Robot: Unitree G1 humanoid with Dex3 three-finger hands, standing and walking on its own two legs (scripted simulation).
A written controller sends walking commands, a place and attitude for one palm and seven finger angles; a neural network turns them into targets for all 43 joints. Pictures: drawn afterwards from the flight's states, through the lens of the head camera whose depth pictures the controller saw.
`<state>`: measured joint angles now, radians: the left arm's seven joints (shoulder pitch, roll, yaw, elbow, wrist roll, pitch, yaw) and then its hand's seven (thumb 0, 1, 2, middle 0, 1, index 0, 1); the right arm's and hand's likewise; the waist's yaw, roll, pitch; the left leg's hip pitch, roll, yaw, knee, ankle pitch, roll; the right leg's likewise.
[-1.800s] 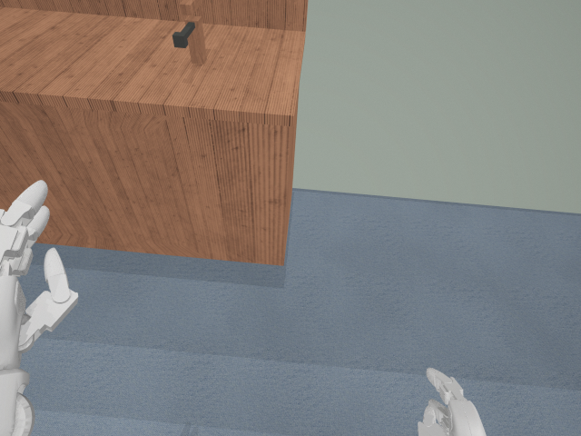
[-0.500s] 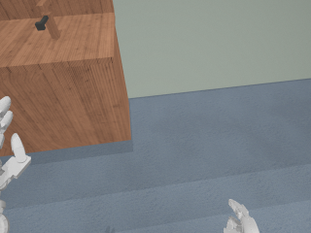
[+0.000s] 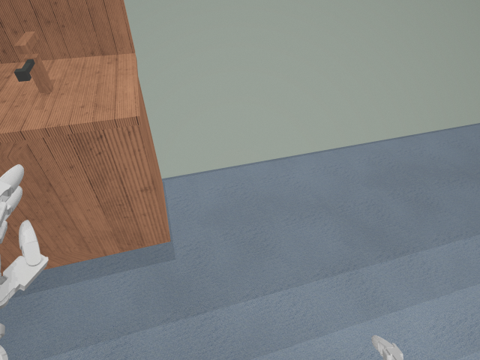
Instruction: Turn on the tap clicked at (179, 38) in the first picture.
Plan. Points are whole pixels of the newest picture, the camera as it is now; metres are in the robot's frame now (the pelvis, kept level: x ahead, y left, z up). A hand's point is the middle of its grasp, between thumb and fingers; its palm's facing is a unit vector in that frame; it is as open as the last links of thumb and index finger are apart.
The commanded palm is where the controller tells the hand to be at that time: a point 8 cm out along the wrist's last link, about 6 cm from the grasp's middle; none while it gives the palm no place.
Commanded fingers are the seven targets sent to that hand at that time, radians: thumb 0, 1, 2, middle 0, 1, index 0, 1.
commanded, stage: take the last steps up to it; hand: left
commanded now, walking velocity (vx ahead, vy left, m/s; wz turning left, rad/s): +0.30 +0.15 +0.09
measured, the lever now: (22, 74) +0.82 +0.65 +0.12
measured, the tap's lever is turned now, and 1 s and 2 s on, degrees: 0 0 0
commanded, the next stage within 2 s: come to a stop and stand still in 1.92 s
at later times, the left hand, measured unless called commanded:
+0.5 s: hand (28, 219) +0.25 +0.29 +0.17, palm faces +0.46 -0.79 -0.40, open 7.4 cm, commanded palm +0.21 +0.33 +0.18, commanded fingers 0.00 0.90 0.90 -0.20 -0.30 -0.20 -0.30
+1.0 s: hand (49, 173) +0.36 +0.33 +0.16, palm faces +0.42 -0.77 -0.48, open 7.4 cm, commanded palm +0.31 +0.37 +0.18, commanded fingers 0.00 0.90 0.90 -0.20 -0.30 -0.20 -0.30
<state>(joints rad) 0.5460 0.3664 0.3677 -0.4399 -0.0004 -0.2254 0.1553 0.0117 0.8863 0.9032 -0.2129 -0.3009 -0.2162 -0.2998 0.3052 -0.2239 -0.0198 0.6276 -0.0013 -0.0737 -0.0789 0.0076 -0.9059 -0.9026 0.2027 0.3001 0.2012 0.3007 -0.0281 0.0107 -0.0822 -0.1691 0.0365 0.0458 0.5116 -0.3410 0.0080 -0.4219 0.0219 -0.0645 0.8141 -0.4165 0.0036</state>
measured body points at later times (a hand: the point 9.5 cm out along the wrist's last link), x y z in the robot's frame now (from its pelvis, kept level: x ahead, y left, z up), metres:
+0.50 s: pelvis +0.05 +0.05 -0.01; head +0.06 +0.05 +0.44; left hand +0.22 +0.33 +0.20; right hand +0.21 -0.21 -0.09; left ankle +0.08 +0.18 -0.74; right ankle +0.04 -0.09 -0.73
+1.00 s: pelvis +0.16 +0.08 +0.01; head +0.20 +0.06 +0.45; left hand +0.33 +0.37 +0.19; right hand +0.32 -0.16 -0.11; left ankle +0.22 +0.26 -0.67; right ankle +0.13 -0.02 -0.74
